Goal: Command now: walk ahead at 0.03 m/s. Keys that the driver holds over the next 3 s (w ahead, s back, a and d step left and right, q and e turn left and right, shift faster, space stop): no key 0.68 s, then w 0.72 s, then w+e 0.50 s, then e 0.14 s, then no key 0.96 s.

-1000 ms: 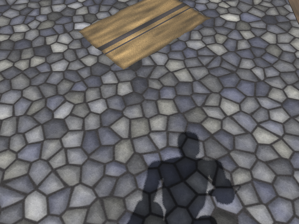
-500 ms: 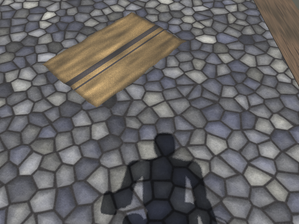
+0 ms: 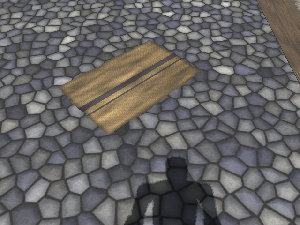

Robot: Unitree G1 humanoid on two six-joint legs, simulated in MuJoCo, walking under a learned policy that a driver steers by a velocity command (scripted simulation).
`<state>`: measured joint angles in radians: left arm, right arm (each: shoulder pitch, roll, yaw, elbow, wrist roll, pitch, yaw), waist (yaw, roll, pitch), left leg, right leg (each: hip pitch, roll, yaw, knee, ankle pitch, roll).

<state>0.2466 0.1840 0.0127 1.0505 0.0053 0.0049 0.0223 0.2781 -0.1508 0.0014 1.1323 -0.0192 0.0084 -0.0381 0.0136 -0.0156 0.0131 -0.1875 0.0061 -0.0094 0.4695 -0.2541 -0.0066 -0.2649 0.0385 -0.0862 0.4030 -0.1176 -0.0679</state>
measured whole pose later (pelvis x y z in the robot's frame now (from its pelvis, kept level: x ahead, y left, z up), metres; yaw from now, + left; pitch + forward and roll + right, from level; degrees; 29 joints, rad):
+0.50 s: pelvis +0.03 +0.02 +0.00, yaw -1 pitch -1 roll +0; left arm 0.30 0.14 0.00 1.15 0.01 -0.01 0.04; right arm 0.32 -0.12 0.01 1.15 -0.01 -0.02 -0.05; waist 0.01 0.00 0.02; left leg -0.11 -0.03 0.01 0.39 -0.26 0.03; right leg -0.22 0.01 -0.05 0.39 -0.15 -0.03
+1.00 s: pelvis +0.11 -0.01 -0.01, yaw +0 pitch +0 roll +0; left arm 0.28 0.17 0.04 1.05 0.02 -0.07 -0.01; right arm 0.49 -0.18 -0.05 1.16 -0.02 -0.04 -0.03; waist -0.02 0.05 0.00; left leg -0.04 0.00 -0.01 0.46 -0.42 0.02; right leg -0.29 0.00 -0.09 0.56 -0.30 -0.07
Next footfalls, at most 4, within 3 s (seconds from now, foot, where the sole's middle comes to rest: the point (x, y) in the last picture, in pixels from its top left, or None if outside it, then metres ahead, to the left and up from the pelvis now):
1.48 left None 0.52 0.05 -0.78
2.02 right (184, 178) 0.78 -0.14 -0.78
2.54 left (152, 160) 0.87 0.02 -0.78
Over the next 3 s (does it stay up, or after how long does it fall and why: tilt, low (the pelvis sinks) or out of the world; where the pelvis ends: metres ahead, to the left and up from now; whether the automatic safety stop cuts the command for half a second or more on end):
stays up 0.80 -0.05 0.01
